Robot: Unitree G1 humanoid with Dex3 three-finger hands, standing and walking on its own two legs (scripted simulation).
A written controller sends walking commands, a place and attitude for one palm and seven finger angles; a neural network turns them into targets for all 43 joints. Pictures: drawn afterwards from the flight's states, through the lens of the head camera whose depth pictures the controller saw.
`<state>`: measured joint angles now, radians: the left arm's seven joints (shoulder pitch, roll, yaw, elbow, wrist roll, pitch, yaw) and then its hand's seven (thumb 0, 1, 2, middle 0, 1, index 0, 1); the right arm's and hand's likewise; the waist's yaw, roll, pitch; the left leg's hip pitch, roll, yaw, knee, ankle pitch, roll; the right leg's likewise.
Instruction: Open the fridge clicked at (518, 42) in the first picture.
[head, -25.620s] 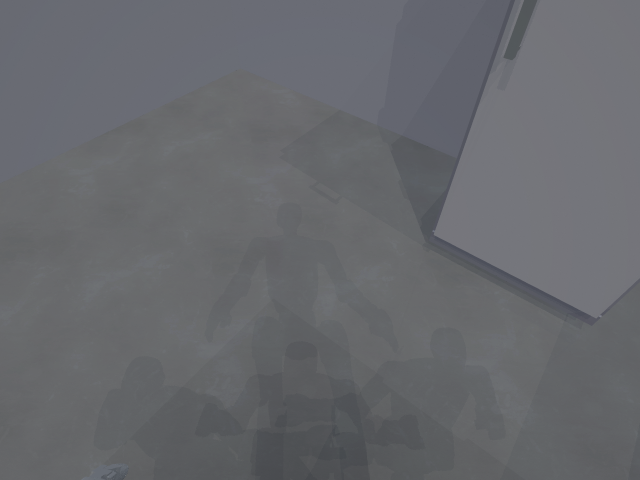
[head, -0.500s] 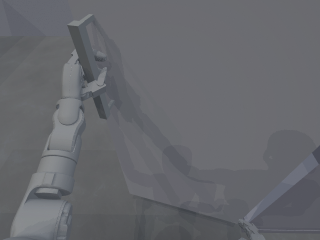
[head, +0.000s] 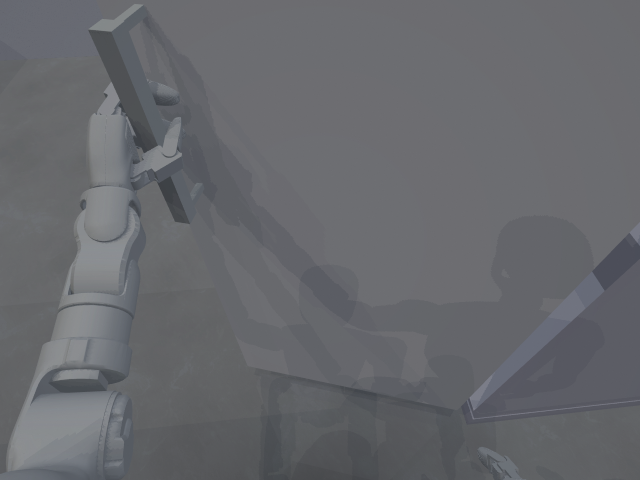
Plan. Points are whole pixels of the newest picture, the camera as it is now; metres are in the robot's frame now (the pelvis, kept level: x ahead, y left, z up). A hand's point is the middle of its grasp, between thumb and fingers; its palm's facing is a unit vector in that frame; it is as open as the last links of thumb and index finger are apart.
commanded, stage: stop walking and hold the door back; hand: left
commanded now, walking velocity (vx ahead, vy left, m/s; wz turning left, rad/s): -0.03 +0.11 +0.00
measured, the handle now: (164, 131) +0.46 +0.20 +0.20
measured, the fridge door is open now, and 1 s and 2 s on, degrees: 72 73 73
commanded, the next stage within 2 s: loosen the grip on the handle in 0.52 s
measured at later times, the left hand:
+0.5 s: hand (167, 159) +0.41 +0.18 +0.19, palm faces +0.15 -0.97 -0.17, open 5.8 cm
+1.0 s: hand (164, 160) +0.42 +0.19 +0.19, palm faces +0.18 -0.97 -0.19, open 12.4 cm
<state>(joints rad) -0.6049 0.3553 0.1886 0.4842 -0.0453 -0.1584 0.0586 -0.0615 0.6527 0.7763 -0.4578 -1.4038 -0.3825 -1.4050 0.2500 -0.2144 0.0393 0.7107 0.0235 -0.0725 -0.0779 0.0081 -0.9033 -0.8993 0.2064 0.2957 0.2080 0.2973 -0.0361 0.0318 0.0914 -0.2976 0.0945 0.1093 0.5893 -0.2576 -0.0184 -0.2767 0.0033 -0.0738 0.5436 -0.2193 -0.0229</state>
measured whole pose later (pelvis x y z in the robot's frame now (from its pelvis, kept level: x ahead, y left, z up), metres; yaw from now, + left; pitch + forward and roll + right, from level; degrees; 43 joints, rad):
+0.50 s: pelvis +0.00 +0.02 +0.01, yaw -3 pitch +0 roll -1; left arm -0.48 0.32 0.17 0.38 -0.06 -0.19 0.06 -0.06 0.66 0.77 -0.46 -1.40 -0.39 -1.41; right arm 0.19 -0.22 0.04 0.66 0.02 -0.03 -0.09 0.01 -0.90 -0.90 0.21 0.30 0.21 0.30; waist -0.02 0.02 0.04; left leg -0.26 0.03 0.09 0.51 -0.24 0.02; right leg -0.27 -0.01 -0.01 0.47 -0.20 0.01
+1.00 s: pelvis +0.00 +0.00 +0.00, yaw -2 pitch +1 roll +1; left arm -0.54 0.36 0.23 0.55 -0.04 -0.31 0.01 -0.01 -0.27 0.35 -0.42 -1.36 -0.32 -1.33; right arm 0.30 -0.28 0.01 0.69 0.03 -0.15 -0.05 0.01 -0.90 -0.90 0.21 0.30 0.21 0.30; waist -0.02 0.00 -0.01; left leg -0.33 0.03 0.07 0.56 -0.26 0.00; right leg -0.36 -0.01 -0.03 0.58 -0.25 -0.02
